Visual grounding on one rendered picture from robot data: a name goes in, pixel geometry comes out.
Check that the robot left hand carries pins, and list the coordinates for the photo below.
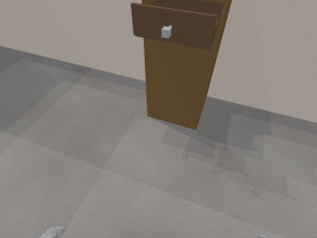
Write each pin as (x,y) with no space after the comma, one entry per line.
(53,232)

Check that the handle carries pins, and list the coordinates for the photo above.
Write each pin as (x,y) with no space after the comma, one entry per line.
(166,32)

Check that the cabinet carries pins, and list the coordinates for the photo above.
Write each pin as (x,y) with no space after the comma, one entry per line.
(178,76)

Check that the drawer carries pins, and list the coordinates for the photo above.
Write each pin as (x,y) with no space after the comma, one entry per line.
(194,23)

